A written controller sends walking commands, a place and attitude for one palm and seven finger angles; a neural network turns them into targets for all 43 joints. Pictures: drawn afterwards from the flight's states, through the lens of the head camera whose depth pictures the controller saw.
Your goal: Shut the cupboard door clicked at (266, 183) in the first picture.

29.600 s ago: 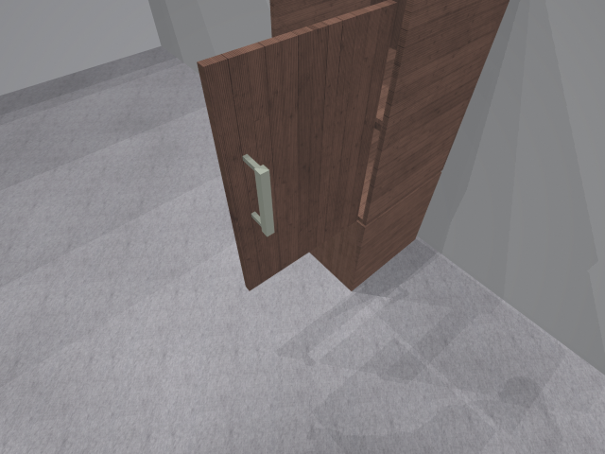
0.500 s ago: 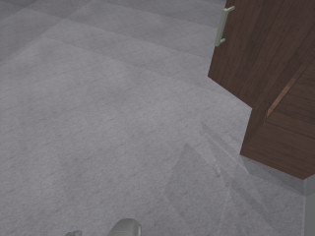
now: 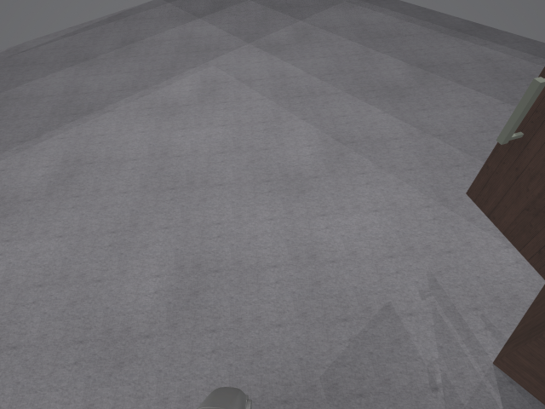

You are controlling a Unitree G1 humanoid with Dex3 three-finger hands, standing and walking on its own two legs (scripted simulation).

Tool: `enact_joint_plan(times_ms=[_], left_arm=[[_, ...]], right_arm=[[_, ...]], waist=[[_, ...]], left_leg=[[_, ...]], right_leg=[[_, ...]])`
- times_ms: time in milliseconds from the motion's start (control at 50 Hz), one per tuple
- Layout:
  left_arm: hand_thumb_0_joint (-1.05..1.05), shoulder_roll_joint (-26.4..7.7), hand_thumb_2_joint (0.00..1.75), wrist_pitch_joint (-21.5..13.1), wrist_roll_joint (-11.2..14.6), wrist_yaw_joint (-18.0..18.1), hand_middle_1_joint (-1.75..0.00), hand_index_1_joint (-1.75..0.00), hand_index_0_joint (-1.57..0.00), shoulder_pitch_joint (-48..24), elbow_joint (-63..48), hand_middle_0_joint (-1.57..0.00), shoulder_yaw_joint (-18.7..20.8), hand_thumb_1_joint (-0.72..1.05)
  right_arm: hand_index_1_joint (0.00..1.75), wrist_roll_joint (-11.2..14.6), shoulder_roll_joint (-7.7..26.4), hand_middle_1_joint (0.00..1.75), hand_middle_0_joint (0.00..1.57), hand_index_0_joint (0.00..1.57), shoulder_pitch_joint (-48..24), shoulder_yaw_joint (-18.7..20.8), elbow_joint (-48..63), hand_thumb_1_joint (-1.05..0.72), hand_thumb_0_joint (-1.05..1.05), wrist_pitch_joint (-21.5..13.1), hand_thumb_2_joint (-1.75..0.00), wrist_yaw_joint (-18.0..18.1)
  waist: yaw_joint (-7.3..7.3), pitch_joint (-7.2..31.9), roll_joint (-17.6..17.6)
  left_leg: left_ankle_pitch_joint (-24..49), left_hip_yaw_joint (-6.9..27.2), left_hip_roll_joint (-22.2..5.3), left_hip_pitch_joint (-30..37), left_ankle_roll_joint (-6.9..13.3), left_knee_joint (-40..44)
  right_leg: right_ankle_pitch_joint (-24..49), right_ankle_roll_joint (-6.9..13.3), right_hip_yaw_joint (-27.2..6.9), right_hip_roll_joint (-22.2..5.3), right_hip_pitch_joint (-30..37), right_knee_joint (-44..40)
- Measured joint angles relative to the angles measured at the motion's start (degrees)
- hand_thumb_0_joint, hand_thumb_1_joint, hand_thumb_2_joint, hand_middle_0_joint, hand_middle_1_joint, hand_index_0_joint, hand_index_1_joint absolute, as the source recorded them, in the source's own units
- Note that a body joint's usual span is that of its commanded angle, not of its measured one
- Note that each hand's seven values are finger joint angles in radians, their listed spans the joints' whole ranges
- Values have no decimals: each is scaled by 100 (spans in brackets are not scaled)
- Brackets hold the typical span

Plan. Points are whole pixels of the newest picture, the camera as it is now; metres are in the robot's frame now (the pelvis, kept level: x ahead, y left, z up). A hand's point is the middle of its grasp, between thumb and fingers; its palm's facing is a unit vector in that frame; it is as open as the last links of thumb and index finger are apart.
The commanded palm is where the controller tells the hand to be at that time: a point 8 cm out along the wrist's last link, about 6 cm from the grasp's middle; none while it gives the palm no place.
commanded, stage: walk to a spot facing it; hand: left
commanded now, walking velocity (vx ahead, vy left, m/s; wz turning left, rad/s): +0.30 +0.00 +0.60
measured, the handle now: (527, 111) +0.74 -0.54 +0.00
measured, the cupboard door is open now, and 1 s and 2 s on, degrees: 65 65 65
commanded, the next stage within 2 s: turn to face it in 0.86 s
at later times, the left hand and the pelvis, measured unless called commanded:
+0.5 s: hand out of the picture +0.11 +0.25 -0.18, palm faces +0.33 -0.92 -0.23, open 7.3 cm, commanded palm none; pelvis +0.16 +0.05 -0.01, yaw +17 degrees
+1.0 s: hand (149, 325) +0.28 +0.27 -0.15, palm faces +0.57 -0.79 -0.23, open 7.2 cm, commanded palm none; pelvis +0.33 +0.07 +0.01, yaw +36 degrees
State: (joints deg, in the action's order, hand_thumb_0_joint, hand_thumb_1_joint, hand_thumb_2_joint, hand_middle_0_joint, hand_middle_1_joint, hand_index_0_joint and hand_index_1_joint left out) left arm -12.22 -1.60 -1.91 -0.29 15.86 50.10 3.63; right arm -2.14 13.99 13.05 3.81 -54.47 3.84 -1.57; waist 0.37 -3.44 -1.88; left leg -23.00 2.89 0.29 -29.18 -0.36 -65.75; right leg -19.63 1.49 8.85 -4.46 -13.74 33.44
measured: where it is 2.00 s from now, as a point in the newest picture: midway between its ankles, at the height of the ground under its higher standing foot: (256, 363)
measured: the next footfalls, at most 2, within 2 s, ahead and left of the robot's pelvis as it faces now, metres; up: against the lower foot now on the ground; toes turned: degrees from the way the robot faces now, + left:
left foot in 0.36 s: +0.21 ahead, +0.17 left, +0.00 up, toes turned +21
right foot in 0.72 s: +0.41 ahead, -0.03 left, +0.00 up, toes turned +18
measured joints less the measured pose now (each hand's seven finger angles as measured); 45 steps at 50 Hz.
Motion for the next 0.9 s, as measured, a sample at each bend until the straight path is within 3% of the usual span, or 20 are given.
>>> enact_joint_plan(times_ms=[60, 120, 240, 320, 360, 420, 460, 560, 680, 720, 760, 820, 860, 900], left_arm=[[0, 130, 90, -40, 8, 24, -30, -30, -20, 179, 235, -20, -14, 91], [0, 238, 90, -120, 12, 30, -30, -30, -20, 299, 395, -20, -44, 91], [0, 386, 90, -197, 5, 24, -30, -30, -20, 560, 612, -20, -101, 91], [0, 340, 90, -134, 19, -2, -30, -30, -21, 840, 780, -20, -96, 91], [0, 344, 90, -37, 60, -60, -30, -30, -21, 1043, 832, -21, -92, 91], [1, 123, 90, 205, 74, -60, -30, -30, -21, 721, 814, -21, -26, 91], [1, 22, 90, 239, 44, -51, -30, -30, -20, 398, 695, -20, 54, 91], [1, -46, 90, 188, 10, -118, -30, -30, -20, -363, 164, -20, 133, 91], [0, -87, 90, 94, 6, -184, -30, -30, -20, -862, -281, -20, 94, 91], [0, -126, 90, -14, -8, -185, -30, -30, -20, -866, -395, -20, 55, 91], [0, -15, 90, -94, -19, -117, -30, -30, -20, -916, -409, -20, 1, 91], [0, 155, 90, -84, -2, -19, -30, -30, -20, -779, -341, -20, -71, 91], [0, 238, 90, -55, 8, 24, -30, -30, -20, -635, -220, -20, -88, 91], [0, 279, 90, -35, 16, 40, -30, -30, -20, -504, -82, -20, -102, 91]], right_arm=[[30, 12, -16, 30, 20, 20, -97, 46, 56, -91, 1, -47, -90, -73], [30, 21, -56, 30, 20, 19, -223, 43, 107, -91, 1, -82, -90, -117], [30, 14, -86, 30, 19, 19, -700, -38, 156, -91, 1, -108, -90, -185], [30, -3, -119, 30, 19, 19, -1009, -105, 337, -91, 1, -238, -90, -176], [30, -32, -45, 30, 20, 19, -1038, -132, 518, -91, 1, -394, -90, -145], [30, 14, -109, 30, 20, 20, -979, -167, 565, -91, 1, -578, -90, 3], [30, 17, -138, 30, 20, 20, -793, -197, 505, -91, 1, -596, -90, 85], [30, 2, -184, 30, 20, 20, -271, -216, 173, -91, 1, -522, -90, 129], [30, 12, -252, 30, 20, 20, 252, -139, -119, -91, 1, -377, -90, 70], [30, 54, -262, 30, 20, 20, 449, -95, -148, -91, 1, -346, -90, 66], [30, 75, -175, 30, 20, 20, 436, -21, -228, -91, 1, -273, -90, 81], [30, 55, -73, 30, 20, 20, 327, 57, -258, -91, 1, -193, -90, 67], [30, 55, -43, 30, 20, 19, 231, 79, -203, -91, 1, -161, -90, 32], [30, 61, -49, 30, 20, 19, 117, 74, -106, -91, 1, -133, -90, 4]], waist=[[98, 21, 64], [101, -49, 163], [-137, -341, 240], [-245, -465, 392], [-198, -364, 260], [-187, -465, 394], [-184, -432, 414], [-54, -268, 254], [175, -75, 123], [230, 30, 154], [245, -25, 10], [261, -41, -20], [287, -21, 24], [295, -33, 121]], left_leg=[[590, -281, -219, -349, -79, -149], [801, -484, -358, -451, -84, 404], [842, -819, -411, -275, 72, 1938], [629, -1119, -144, 215, 341, 2768], [1066, -1073, -124, 517, 590, 3111], [856, -1017, -24, 502, 463, 2607], [759, -933, 39, 700, 376, 2788], [883, -587, 108, 1218, 314, 3460], [580, -210, 66, 1621, 127, 3579], [183, -101, 94, 1536, 128, 3117], [-533, 8, 91, 1092, 145, 1773], [-340, -170, 37, 335, 63, 0], [-27, -323, -104, 8, -31, -298], [133, -454, -227, -153, -113, -37]], right_leg=[[176, -44, 272, -82, 467, -658], [228, -77, 571, -158, 854, -1101], [-95, -266, 1117, -255, 1388, -1217], [-667, -488, 1316, -559, 1522, -563], [-919, -510, 1105, -706, 1020, 927], [-950, -435, -48, -545, -214, 3334], [-711, -431, -378, -464, -850, 3700], [-113, -473, -636, -422, -1617, 2413], [552, -560, -543, -115, -1272, 594], [664, -453, -476, -35, -854, -76], [627, -207, -284, -21, -814, 198], [448, -123, -28, -121, -471, 50], [474, -167, 144, -190, -194, -258], [476, -176, 315, -275, 44, -511]])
